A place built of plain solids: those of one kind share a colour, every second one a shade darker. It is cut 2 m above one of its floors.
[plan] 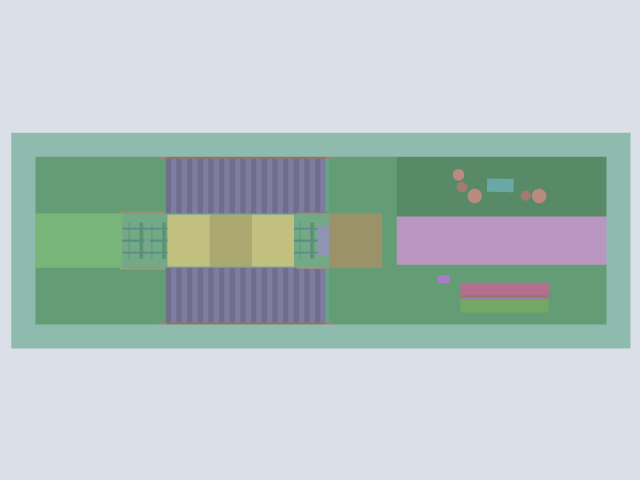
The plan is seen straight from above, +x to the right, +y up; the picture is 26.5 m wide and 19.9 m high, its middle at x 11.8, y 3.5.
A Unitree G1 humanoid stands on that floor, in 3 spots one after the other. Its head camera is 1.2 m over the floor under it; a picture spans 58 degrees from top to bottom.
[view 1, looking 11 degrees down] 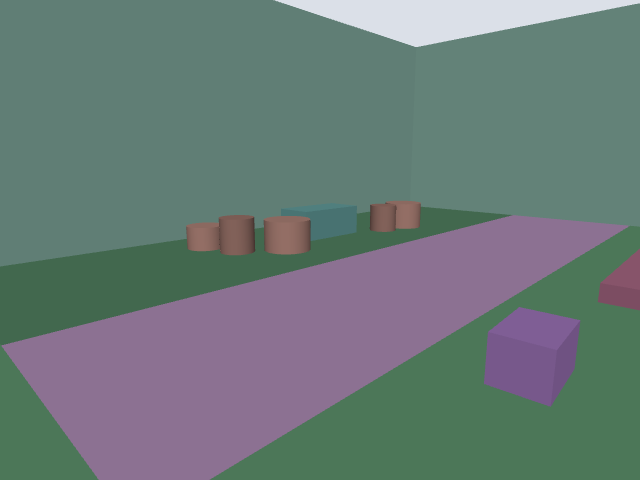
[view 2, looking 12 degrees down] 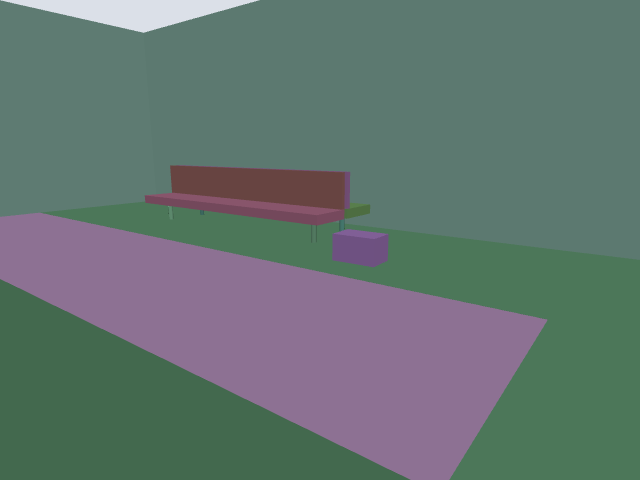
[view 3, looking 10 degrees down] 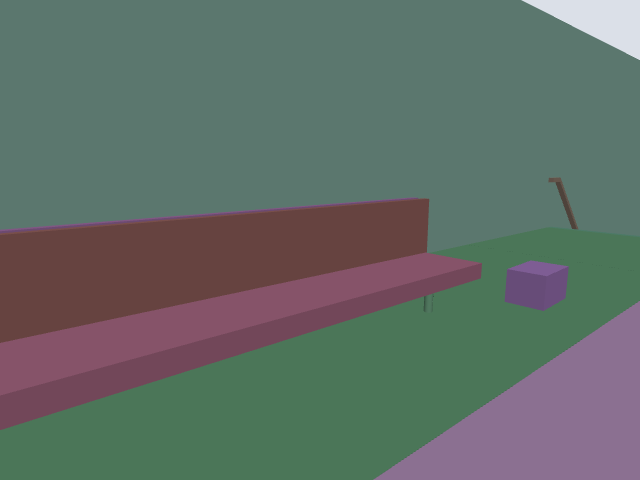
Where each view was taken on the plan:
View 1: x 14.53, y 1.18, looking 44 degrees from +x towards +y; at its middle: floor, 6.29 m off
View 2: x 14.53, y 5.78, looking -53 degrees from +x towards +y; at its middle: floor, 5.78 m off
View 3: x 20.78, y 3.48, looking -130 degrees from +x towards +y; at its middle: back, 3.02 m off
